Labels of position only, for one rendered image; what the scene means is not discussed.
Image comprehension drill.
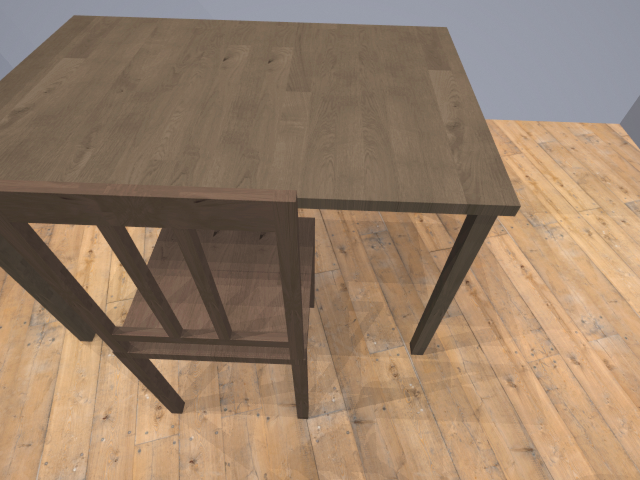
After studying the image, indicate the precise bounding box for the table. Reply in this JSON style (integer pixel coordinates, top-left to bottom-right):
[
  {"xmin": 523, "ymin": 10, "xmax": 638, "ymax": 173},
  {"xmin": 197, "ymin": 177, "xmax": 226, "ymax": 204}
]
[{"xmin": 0, "ymin": 15, "xmax": 521, "ymax": 355}]

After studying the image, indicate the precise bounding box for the chair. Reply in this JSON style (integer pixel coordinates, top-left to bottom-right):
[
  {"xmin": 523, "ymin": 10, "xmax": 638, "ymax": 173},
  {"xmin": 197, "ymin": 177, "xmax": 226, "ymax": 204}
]
[{"xmin": 0, "ymin": 180, "xmax": 315, "ymax": 419}]

